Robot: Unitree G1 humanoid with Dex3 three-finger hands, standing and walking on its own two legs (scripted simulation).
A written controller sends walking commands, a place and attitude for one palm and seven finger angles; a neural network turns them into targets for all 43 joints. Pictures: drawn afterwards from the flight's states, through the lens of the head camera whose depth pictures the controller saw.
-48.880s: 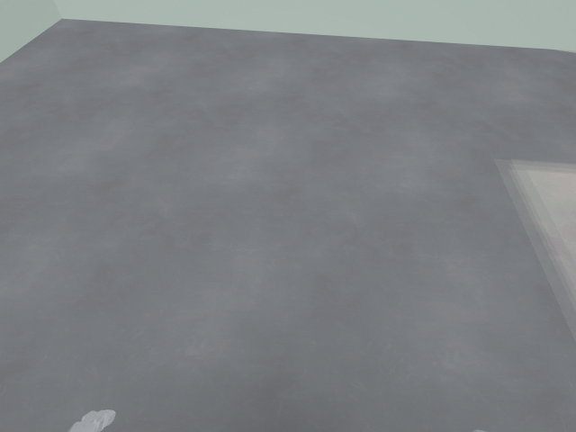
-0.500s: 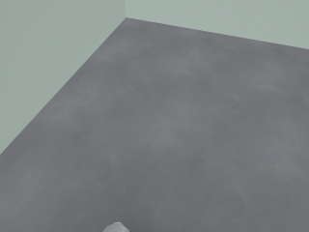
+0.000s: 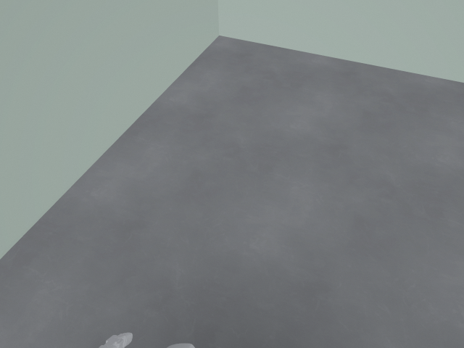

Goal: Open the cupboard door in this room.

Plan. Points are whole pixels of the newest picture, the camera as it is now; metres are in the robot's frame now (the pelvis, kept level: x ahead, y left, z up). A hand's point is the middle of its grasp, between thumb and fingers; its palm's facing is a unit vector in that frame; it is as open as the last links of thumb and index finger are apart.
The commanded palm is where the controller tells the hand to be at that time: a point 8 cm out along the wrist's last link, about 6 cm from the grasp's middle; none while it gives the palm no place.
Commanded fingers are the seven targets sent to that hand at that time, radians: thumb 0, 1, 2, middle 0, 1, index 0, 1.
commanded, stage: turn to face it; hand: left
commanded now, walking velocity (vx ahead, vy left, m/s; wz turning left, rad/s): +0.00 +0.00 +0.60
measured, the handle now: out of the picture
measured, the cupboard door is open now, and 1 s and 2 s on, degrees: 46 46 46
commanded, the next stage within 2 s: none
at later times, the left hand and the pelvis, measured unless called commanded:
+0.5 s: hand out of the picture +0.11 +0.23 -0.15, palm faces +0.29 -0.92 -0.27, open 7.4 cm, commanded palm none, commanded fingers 0.00 0.90 0.90 -0.20 -0.30 -0.20 -0.30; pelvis +0.07 -0.01 +0.00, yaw +16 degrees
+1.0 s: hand out of the picture +0.02 +0.21 -0.17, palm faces +0.58 -0.78 -0.24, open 7.4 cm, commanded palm none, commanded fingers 0.00 0.90 0.90 -0.20 -0.30 -0.20 -0.30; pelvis +0.08 -0.01 +0.00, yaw +35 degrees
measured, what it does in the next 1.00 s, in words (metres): steps on the spot, turning left: left foot, then right foot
